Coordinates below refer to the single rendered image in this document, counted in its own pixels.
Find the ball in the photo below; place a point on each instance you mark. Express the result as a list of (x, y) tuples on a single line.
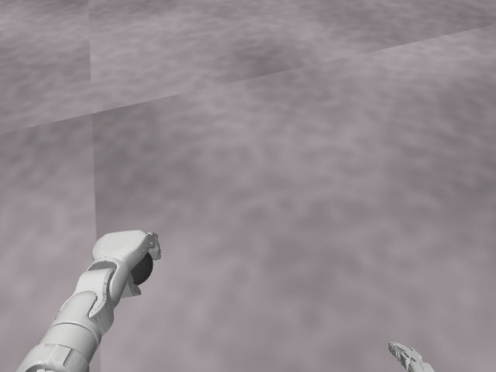
[(142, 270)]

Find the right robot hand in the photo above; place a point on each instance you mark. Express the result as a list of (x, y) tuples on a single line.
[(410, 359)]

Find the left robot arm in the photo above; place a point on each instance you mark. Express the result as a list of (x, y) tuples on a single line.
[(72, 339)]

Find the left robot hand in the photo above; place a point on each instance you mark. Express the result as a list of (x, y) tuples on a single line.
[(130, 247)]

